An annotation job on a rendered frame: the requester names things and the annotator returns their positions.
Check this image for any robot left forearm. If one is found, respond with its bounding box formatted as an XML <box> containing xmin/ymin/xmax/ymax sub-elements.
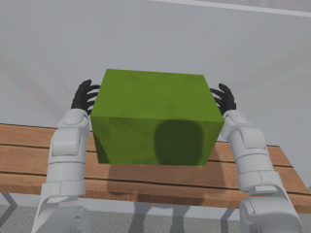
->
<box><xmin>31</xmin><ymin>108</ymin><xmax>90</xmax><ymax>233</ymax></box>

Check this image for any table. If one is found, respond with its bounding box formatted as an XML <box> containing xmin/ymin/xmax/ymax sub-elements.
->
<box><xmin>0</xmin><ymin>123</ymin><xmax>311</xmax><ymax>214</ymax></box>

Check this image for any robot right hand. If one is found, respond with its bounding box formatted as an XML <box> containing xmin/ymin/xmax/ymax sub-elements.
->
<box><xmin>210</xmin><ymin>83</ymin><xmax>236</xmax><ymax>116</ymax></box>

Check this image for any robot left upper arm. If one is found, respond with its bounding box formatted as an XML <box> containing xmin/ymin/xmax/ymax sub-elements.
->
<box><xmin>32</xmin><ymin>205</ymin><xmax>90</xmax><ymax>233</ymax></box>

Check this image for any robot left hand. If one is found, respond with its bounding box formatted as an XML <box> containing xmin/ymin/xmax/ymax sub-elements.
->
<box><xmin>71</xmin><ymin>80</ymin><xmax>101</xmax><ymax>116</ymax></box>

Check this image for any robot right forearm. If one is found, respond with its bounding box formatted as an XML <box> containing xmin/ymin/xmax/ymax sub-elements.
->
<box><xmin>220</xmin><ymin>110</ymin><xmax>302</xmax><ymax>233</ymax></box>

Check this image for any carton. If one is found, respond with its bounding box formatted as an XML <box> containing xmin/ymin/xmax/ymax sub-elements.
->
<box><xmin>89</xmin><ymin>69</ymin><xmax>225</xmax><ymax>166</ymax></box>

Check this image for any robot right upper arm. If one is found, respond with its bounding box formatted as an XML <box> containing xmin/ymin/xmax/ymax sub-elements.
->
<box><xmin>239</xmin><ymin>196</ymin><xmax>301</xmax><ymax>233</ymax></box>

